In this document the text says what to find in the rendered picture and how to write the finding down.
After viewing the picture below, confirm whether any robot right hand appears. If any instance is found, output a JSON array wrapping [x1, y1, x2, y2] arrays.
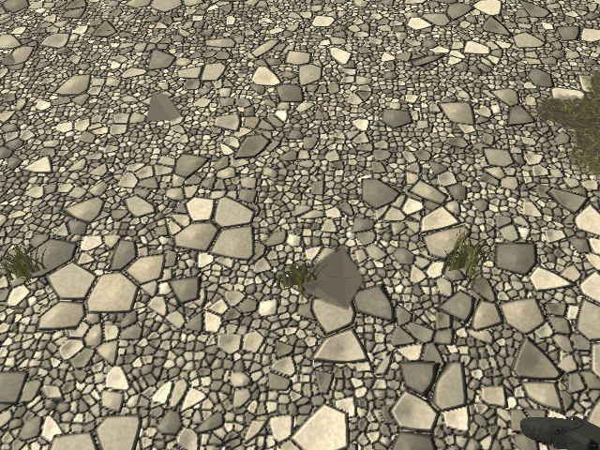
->
[[520, 416, 600, 450]]

